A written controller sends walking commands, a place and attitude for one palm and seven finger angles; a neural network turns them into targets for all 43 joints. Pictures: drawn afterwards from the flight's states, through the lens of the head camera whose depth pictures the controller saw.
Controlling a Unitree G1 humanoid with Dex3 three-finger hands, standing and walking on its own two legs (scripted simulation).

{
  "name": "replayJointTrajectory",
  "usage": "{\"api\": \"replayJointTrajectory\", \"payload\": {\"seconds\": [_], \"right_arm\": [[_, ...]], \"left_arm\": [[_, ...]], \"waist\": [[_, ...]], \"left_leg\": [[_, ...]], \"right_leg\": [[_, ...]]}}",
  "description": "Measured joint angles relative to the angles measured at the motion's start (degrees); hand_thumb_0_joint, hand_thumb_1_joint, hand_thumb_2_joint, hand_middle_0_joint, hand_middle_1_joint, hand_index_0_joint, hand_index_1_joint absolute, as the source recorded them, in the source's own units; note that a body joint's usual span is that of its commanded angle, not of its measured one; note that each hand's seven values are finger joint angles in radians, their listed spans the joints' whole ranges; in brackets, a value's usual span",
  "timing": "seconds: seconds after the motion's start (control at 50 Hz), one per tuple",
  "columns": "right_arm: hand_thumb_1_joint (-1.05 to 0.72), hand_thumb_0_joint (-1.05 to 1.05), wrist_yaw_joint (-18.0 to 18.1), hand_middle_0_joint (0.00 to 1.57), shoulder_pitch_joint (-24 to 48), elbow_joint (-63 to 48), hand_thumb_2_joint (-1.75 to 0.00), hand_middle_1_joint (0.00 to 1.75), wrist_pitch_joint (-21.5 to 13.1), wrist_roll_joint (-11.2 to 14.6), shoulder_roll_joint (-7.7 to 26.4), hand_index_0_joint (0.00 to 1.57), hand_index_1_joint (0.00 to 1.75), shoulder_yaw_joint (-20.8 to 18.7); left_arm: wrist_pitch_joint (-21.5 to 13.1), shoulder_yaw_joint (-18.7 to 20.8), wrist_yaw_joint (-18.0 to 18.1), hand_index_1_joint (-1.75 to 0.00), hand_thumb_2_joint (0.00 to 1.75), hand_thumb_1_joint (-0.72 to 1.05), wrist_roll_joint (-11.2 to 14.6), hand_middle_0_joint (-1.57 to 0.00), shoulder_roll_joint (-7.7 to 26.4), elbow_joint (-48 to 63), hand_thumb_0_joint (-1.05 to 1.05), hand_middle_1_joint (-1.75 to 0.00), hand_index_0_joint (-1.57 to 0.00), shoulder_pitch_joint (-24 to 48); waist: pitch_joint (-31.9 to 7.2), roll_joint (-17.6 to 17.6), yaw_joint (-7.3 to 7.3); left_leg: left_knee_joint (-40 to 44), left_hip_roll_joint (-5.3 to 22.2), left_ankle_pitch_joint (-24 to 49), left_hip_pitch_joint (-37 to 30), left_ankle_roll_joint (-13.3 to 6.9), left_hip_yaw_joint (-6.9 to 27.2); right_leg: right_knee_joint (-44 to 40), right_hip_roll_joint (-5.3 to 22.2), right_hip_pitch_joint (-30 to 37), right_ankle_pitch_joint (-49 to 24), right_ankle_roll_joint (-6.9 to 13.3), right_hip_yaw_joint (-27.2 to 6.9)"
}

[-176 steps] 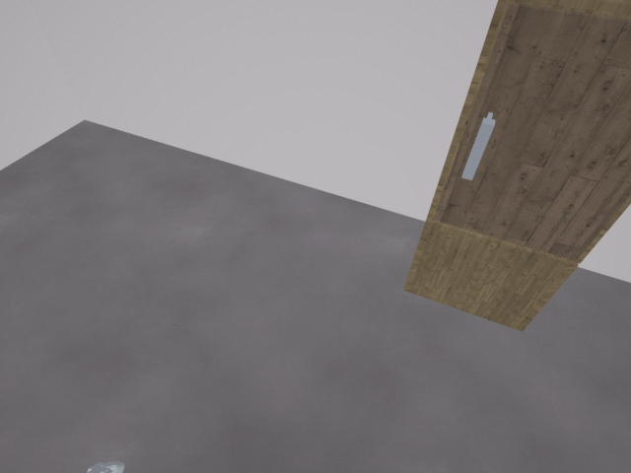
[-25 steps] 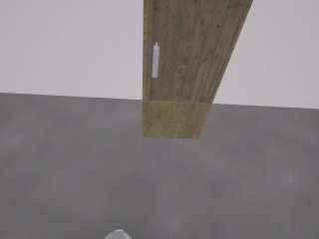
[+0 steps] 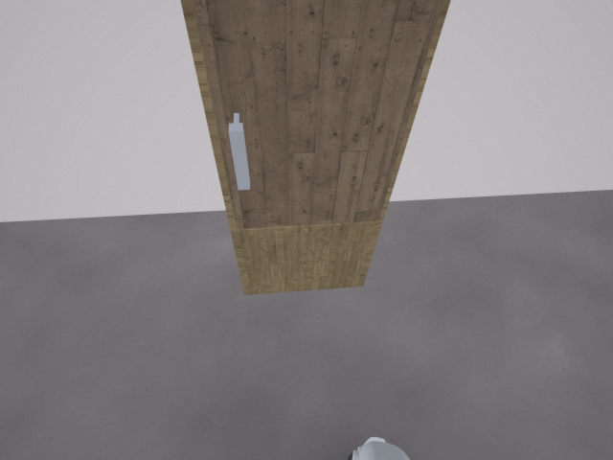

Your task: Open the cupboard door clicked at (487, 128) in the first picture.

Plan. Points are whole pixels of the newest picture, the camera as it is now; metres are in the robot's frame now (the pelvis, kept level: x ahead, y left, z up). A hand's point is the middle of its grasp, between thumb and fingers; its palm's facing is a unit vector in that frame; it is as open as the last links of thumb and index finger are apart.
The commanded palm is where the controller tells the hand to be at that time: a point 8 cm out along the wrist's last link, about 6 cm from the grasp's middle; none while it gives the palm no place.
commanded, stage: take the last steps up to it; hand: left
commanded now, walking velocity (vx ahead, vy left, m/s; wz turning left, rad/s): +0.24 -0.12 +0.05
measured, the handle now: (240, 152) +0.70 +0.14 -0.05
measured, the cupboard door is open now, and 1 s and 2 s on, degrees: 0 0 0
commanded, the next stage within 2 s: come to a stop and stand still in 0.16 s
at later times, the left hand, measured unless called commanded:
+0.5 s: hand (237, 459) +0.16 +0.10 -0.19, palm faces +0.11 -0.98 -0.14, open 7.3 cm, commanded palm none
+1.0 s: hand (251, 454) +0.16 +0.08 -0.15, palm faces +0.10 -0.96 -0.26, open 7.4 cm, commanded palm none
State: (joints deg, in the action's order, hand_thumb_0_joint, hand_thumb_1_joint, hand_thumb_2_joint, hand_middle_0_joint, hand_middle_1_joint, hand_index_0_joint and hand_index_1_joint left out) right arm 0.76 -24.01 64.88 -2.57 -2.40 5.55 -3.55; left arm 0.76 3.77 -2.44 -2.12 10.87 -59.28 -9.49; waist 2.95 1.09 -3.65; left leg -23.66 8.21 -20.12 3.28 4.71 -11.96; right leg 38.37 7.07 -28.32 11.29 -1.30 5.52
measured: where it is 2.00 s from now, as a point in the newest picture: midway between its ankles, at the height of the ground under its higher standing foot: outside the picture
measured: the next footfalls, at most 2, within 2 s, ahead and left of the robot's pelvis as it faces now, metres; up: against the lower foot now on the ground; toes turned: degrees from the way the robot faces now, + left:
right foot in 0.04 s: +0.14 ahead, -0.15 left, +0.00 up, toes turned -8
left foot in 0.40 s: +0.27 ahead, +0.05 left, +0.00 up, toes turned +10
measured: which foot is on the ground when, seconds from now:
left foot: down 0.00-0.04, up 0.06-0.38, down 0.40-0.76, up 0.78-1.00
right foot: up 0.00-0.02, down 0.04-0.44, up 0.46-0.74, down 0.76-1.00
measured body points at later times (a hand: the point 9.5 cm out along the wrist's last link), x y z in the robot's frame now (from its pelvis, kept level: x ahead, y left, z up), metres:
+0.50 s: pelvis +0.18 -0.05 -0.01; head +0.20 -0.03 +0.44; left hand +0.15 +0.16 -0.18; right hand +0.31 -0.26 -0.14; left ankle +0.23 +0.04 -0.73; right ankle +0.10 -0.16 -0.71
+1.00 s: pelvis +0.14 -0.11 +0.01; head +0.16 -0.13 +0.46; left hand +0.15 +0.13 -0.13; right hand +0.19 -0.37 -0.15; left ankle +0.11 +0.03 -0.69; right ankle +0.17 -0.24 -0.74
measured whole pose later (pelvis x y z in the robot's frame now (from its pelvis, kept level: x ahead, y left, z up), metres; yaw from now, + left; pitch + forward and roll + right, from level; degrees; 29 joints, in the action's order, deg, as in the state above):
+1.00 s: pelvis +0.14 -0.11 +0.01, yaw +3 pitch +0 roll +3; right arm -0.3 -14.8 58.5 3.5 -1.4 14.2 -4.6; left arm 1.1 1.9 1.3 -2.3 9.3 -56.4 -16.1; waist 1.3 -0.1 1.5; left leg -48.9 0.7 -22.3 20.6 2.1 -2.1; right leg 29.2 5.5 -15.4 13.8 -0.9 1.8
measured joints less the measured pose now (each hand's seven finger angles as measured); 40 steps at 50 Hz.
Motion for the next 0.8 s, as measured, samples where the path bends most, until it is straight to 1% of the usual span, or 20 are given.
{"api": "replayJointTrajectory", "payload": {"seconds": [0.02,0.04,0.06,0.1,0.14,0.18,0.22,0.26,0.34,0.38,0.4,0.44,0.48,0.54,0.6,0.64,0.68,0.74,0.76,0.8], "right_arm": [[-0.91,0.00,0.0,0.20,-0.6,0.3,-0.90,0.30,0.2,0.0,0.3,0.20,0.30,-0.2],[-0.91,0.00,-0.1,0.20,-1.4,0.7,-0.90,0.30,0.4,0.2,0.5,0.20,0.30,-0.3],[-0.91,0.00,-0.2,0.20,-1.2,1.3,-0.90,0.30,0.8,0.5,1.1,0.20,0.30,-0.4],[-0.91,0.01,-0.2,0.20,0.2,1.9,-0.90,0.30,2.2,1.1,2.5,0.20,0.30,-0.2],[-0.91,0.01,-0.1,0.20,2.1,1.5,-0.90,0.30,2.7,1.1,3.4,0.20,0.30,-0.4],[-0.91,0.01,0.0,0.20,4.3,0.2,-0.90,0.30,2.6,0.8,4.2,0.19,0.30,-0.6],[-0.91,0.01,0.0,0.20,6.8,-1.7,-0.90,0.30,2.3,0.6,4.8,0.19,0.30,-0.7],[-0.91,0.01,-0.1,0.19,9.3,-3.7,-0.90,0.30,2.1,0.5,5.2,0.19,0.30,-0.7],[-0.91,0.01,0.0,0.19,14.5,-6.1,-0.90,0.30,1.4,0.7,5.2,0.19,0.30,0.3],[-0.91,0.00,0.3,0.19,16.5,-6.5,-0.90,0.30,1.0,1.0,4.8,0.19,0.30,1.2],[-0.91,0.00,0.4,0.19,17.2,-6.5,-0.90,0.30,0.8,1.1,4.5,0.19,0.30,1.5],[-0.91,0.00,0.6,0.19,18.3,-6.8,-0.90,0.30,0.9,1.4,3.0,0.19,0.30,2.0],[-0.91,0.00,1.1,0.19,19.5,-7.4,-0.90,0.30,1.3,1.6,2.0,0.19,0.30,2.4],[-0.91,0.00,1.4,0.20,21.4,-8.6,-0.90,0.30,2.5,1.4,1.5,0.19,0.30,2.3],[-0.91,0.00,1.2,0.20,22.2,-9.1,-0.90,0.30,3.7,1.2,1.5,0.20,0.30,1.7],[-0.91,0.00,0.9,0.20,22.1,-9.1,-0.90,0.30,4.3,1.0,1.9,0.20,0.30,1.2],[-0.91,0.00,0.5,0.20,21.7,-9.0,-0.90,0.30,4.8,0.8,2.5,0.20,0.30,0.7],[-0.90,0.00,0.0,0.20,20.1,-8.7,-0.90,0.30,5.5,0.9,3.7,0.20,0.30,-0.1],[-0.90,0.00,-0.2,0.20,19.3,-8.7,-0.90,0.30,5.8,1.1,3.8,0.20,0.30,-0.3],[-0.91,0.00,-0.5,0.20,18.0,-8.7,-0.90,0.30,6.7,1.2,5.3,0.20,0.30,-1.0]], "left_arm": [[-0.5,-0.1,-0.1,-0.29,0.90,0.91,0.0,-0.19,-0.1,0.2,0.00,-0.30,-0.20,0.4],[-1.4,-0.2,-0.1,-0.29,0.90,0.91,0.0,-0.20,-0.1,0.5,0.00,-0.30,-0.20,0.6],[-2.4,0.0,0.2,-0.29,0.90,0.91,0.0,-0.20,-0.6,0.4,0.00,-0.30,-0.20,1.2],[-3.7,-0.4,0.9,-0.29,0.90,0.91,0.3,-0.20,-1.7,0.4,0.00,-0.30,-0.20,1.6],[-4.1,-0.3,2.0,-0.29,0.90,0.92,0.7,-0.20,-2.4,0.3,0.00,-0.30,-0.20,0.8],[-4.5,0.0,3.2,-0.30,0.90,0.94,0.7,-0.20,-2.1,0.2,-0.02,-0.30,-0.20,-0.2],[-4.7,-0.5,3.6,-0.30,0.90,0.95,0.4,-0.20,-1.6,-0.6,-0.02,-0.30,-0.20,-1.5],[-4.5,-1.1,3.8,-0.29,0.90,0.94,0.2,-0.20,-1.5,-1.4,-0.02,-0.30,-0.20,-2.9],[-3.8,-2.2,3.9,-0.29,0.90,0.93,0.4,-0.20,-2.1,-3.4,-0.01,-0.30,-0.20,-5.4],[-3.0,-2.8,4.1,-0.29,0.90,0.92,0.7,-0.20,-2.6,-4.2,-0.01,-0.30,-0.20,-6.5],[-2.5,-3.0,4.2,-0.29,0.90,0.92,0.9,-0.20,-2.8,-4.5,0.00,-0.30,-0.20,-7.1],[-1.1,-3.1,4.6,-0.29,0.90,0.92,1.2,-0.20,-2.7,-4.6,0.00,-0.30,-0.20,-7.5],[0.1,-3.0,4.8,-0.29,0.90,0.92,1.4,-0.20,-2.9,-3.7,0.00,-0.30,-0.20,-7.3],[1.1,-2.4,4.8,-0.29,0.90,0.91,1.3,-0.20,-3.0,-1.9,0.00,-0.30,-0.20,-5.8],[1.6,-1.3,4.8,-0.29,0.90,0.91,1.3,-0.20,-2.2,0.4,0.00,-0.30,-0.20,-4.1],[1.8,-0.6,4.7,-0.29,0.90,0.91,1.3,-0.20,-1.4,1.7,0.00,-0.30,-0.20,-3.3],[1.8,-0.2,4.7,-0.29,0.90,0.91,1.2,-0.20,-0.7,2.8,0.00,-0.30,-0.20,-2.8],[1.0,-0.1,4.6,-0.29,0.90,0.91,0.8,-0.20,0.2,4.3,0.00,-0.30,-0.20,-3.5],[0.5,-0.2,4.6,-0.29,0.90,0.91,0.4,-0.20,0.8,4.7,0.00,-0.30,-0.20,-4.3],[0.6,-0.9,4.5,-0.29,0.90,0.91,0.0,-0.20,0.1,4.1,0.00,-0.30,-0.20,-4.6]], "waist": [[0.1,-0.3,-0.26],[0.0,-0.5,-0.25],[0.5,-1.5,0.18],[1.2,-2.8,0.82],[0.8,-3.0,1.56],[0.2,-3.0,2.00],[-0.6,-2.8,2.03],[-1.3,-2.7,2.19],[-1.0,-2.3,3.40],[-0.6,-2.2,4.30],[-0.5,-1.9,4.74],[-0.2,0.4,5.57],[0.4,1.3,6.21],[2.3,0.4,6.14],[3.7,-0.6,6.03],[4.0,-1.2,5.98],[3.8,-2.0,5.81],[2.6,-2.8,5.79],[1.7,-2.0,5.90],[1.3,-3.4,5.57]], "left_leg": [[-1.7,0.7,-1.6,-0.1,0.8,0.2],[-4.9,1.3,-3.8,0.4,0.9,0.7],[-11.5,2.5,-6.2,2.6,-0.3,2.1],[-28.9,1.3,-9.6,9.2,-2.9,7.5],[-41.8,-0.4,-7.1,15.5,-4.3,9.2],[-45.8,-1.0,-3.5,20.4,-4.6,8.7],[-43.7,-1.3,-1.7,23.7,-4.5,7.4],[-38.6,-1.7,-0.7,25.5,-4.2,6.1],[-23.6,-2.7,2.4,24.3,-3.8,4.9],[-14.2,-3.4,9.8,21.1,-3.8,5.3],[-11.6,-3.6,13.7,19.3,-4.8,5.2],[-11.2,-4.9,9.4,17.3,-7.0,4.1],[-10.1,-5.6,7.0,16.1,-8.1,3.3],[-7.8,-5.6,8.3,15.4,-8.0,3.3],[-6.8,-5.2,9.5,15.5,-7.5,3.5],[-7.0,-4.7,10.0,15.9,-6.9,3.8],[-7.8,-4.2,10.1,16.5,-6.2,4.2],[-10.8,-3.6,9.3,18.4,-4.8,4.8],[-13.2,-4.1,7.0,19.8,-4.3,4.6],[-20.1,-5.2,-1.5,22.1,-3.9,7.8]], "right_leg": [[-3.1,-0.8,2.0,0.0,0.5,0.8],[-6.0,-1.5,4.2,-0.7,1.3,1.4],[-4.3,-2.3,4.1,-1.0,2.0,2.0],[-0.9,-3.1,4.7,2.7,2.8,3.1],[-2.6,-3.8,7.6,4.3,3.2,3.9],[-6.3,-4.7,10.9,3.9,3.2,5.0],[-9.6,-5.5,13.8,3.7,3.8,5.8],[-11.9,-6.2,16.1,3.9,4.0,6.4],[-13.4,-7.6,20.0,5.7,3.8,6.6],[-12.1,-8.3,21.6,7.7,3.4,6.4],[-10.5,-8.4,21.9,9.2,3.2,6.2],[-6.5,-6.7,21.4,10.9,2.1,5.0],[1.7,-6.0,17.9,16.4,0.7,2.0],[14.6,-6.1,11.4,21.1,0.0,-2.3],[20.7,-5.6,6.6,20.5,-0.5,-4.9],[20.3,-4.9,5.3,19.5,-0.6,-5.4],[16.6,-4.2,5.7,17.9,-0.3,-5.1],[4.2,-3.2,9.9,11.0,-0.1,-4.0],[0.2,-2.5,10.9,9.8,0.4,-4.8],[2.0,-2.9,10.1,9.5,0.5,-4.2]]}}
